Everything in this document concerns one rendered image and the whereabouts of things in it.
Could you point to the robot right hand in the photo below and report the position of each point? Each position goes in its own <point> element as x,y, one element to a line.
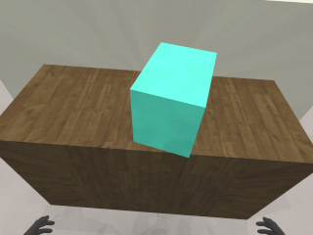
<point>269,223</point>

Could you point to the pedestal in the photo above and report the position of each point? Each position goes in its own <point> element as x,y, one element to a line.
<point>69,135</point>

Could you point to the robot left hand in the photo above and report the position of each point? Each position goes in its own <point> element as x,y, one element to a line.
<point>42,221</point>

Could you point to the carton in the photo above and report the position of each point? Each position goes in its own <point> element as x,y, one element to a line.
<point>169,97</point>

